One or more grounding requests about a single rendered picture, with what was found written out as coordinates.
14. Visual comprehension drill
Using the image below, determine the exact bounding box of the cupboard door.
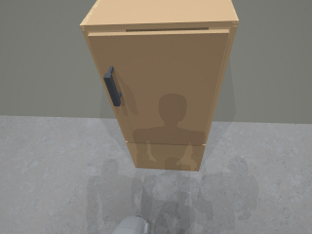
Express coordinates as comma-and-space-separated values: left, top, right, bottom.
88, 29, 229, 145

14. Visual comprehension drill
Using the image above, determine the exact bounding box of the handle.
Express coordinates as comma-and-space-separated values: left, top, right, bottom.
103, 66, 122, 106

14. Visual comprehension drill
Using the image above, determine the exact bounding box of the robot left thigh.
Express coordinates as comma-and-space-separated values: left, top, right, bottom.
112, 215, 149, 234

